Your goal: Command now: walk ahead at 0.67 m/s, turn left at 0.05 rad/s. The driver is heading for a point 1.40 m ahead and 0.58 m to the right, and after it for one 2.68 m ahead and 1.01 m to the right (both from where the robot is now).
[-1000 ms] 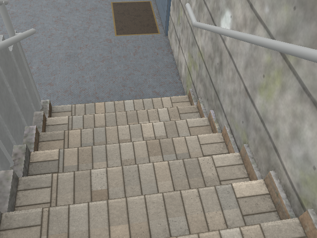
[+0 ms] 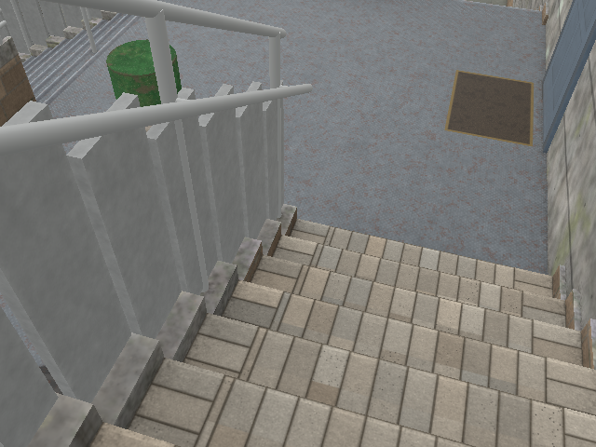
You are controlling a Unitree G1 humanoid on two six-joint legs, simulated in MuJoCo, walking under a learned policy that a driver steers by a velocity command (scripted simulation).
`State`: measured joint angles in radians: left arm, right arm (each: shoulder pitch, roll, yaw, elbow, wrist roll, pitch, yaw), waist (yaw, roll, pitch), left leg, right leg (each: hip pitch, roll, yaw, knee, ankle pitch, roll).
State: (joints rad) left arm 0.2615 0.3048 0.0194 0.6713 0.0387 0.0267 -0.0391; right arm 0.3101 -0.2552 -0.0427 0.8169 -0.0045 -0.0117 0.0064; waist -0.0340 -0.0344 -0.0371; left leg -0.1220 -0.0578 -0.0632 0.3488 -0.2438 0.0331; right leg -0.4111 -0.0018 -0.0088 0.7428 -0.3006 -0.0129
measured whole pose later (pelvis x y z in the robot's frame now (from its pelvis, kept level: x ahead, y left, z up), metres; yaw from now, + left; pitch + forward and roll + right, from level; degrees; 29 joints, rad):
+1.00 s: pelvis +0.53 +0.03 -0.26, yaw -22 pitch -2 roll +3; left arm 0.10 0.30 0.08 0.81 0.02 0.01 -0.07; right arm 0.52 -0.24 -0.06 1.02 -0.02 -0.12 -0.02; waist -0.05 -0.03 0.04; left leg -0.09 0.06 0.25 0.94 -0.80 -0.03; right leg -0.70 -0.05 -0.03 0.82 0.51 -0.12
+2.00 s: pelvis +1.09 -0.43 -0.67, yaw -57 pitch +1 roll +3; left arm -0.07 0.18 0.00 0.83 0.06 -0.08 -0.03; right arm 0.72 -0.17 -0.01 1.09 0.01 -0.05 -0.04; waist -0.16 -0.06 0.06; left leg -0.09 -0.09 -0.03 1.46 -0.82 0.03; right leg -0.36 -0.03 -0.05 0.31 0.18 -0.07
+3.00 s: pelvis +1.19 -0.55 -0.72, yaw -9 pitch +2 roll -1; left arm 0.19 0.32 0.03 0.64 0.02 0.00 -0.01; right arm 0.14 -0.32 -0.06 0.56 0.00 0.07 0.01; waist 0.02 0.00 -0.07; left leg -0.42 -0.28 -0.39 0.85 -0.43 0.07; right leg -0.25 0.07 0.07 0.68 -0.52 0.00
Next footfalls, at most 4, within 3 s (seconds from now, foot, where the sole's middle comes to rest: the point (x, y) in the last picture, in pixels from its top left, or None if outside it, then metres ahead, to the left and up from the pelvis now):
0.08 right None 0.06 -0.10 -0.78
0.68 left None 0.45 0.16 -0.95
1.10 right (326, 445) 0.69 -0.09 -1.12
1.50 left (325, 367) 1.03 -0.12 -1.29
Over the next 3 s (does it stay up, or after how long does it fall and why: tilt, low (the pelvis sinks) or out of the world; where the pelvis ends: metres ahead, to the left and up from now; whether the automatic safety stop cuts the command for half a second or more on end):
stays up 1.19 -0.55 -0.72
